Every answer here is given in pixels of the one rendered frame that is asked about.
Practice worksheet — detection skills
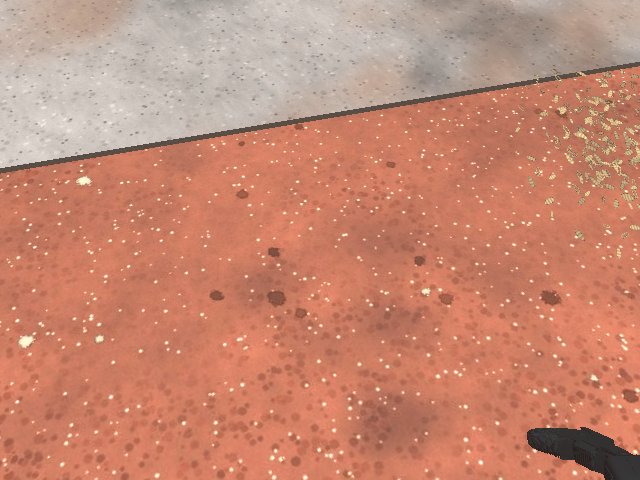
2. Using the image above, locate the right robot hand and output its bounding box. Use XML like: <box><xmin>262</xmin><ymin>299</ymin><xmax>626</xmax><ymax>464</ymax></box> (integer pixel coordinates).
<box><xmin>527</xmin><ymin>427</ymin><xmax>640</xmax><ymax>480</ymax></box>

